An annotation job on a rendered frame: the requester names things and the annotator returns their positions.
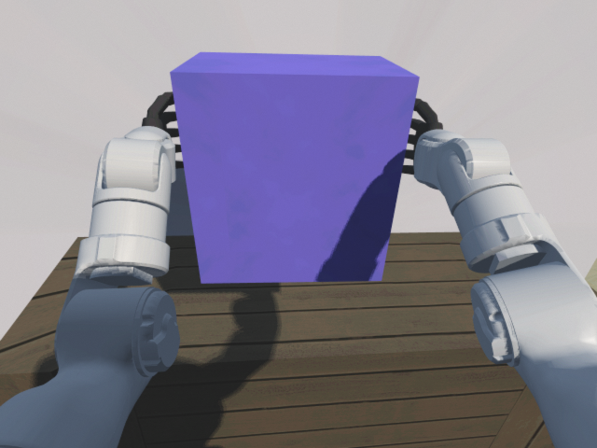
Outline robot left hand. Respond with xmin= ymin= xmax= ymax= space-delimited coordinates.
xmin=142 ymin=91 xmax=184 ymax=169

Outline pedestal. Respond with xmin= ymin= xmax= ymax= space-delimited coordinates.
xmin=0 ymin=232 xmax=597 ymax=448

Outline robot right upper arm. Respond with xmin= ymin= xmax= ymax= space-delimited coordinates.
xmin=470 ymin=261 xmax=597 ymax=448

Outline carton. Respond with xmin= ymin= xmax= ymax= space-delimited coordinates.
xmin=170 ymin=52 xmax=420 ymax=284

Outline robot right hand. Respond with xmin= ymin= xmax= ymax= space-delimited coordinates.
xmin=402 ymin=98 xmax=443 ymax=175

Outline robot left upper arm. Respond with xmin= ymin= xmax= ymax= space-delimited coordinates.
xmin=0 ymin=287 xmax=180 ymax=448

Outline right robot forearm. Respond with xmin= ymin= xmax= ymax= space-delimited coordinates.
xmin=413 ymin=129 xmax=597 ymax=310

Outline left robot forearm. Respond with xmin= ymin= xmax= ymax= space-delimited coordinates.
xmin=54 ymin=126 xmax=176 ymax=367

